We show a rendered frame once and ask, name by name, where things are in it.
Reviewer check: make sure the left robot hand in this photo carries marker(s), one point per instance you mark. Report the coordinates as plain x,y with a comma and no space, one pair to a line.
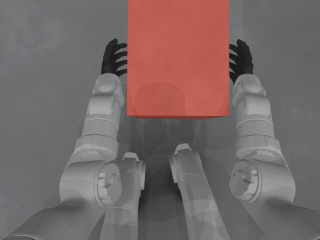
109,64

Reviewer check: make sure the right robot upper arm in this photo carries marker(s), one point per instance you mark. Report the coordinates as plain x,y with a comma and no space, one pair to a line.
267,190

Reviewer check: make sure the right robot hand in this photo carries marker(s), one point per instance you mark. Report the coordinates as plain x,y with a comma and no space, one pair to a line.
243,60

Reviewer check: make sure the robot left thigh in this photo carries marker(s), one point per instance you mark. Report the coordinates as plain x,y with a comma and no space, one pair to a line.
121,219

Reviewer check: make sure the carton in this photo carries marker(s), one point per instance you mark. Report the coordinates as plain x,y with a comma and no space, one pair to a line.
178,59

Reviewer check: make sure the robot right forearm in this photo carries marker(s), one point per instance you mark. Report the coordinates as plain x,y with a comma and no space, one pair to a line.
254,123

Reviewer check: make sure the robot left forearm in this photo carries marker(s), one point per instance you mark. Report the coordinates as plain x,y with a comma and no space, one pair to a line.
99,135

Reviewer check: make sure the robot right shin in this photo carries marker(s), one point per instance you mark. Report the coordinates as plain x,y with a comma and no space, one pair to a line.
186,146

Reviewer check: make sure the left robot upper arm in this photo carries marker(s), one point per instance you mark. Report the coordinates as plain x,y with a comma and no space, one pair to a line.
87,189

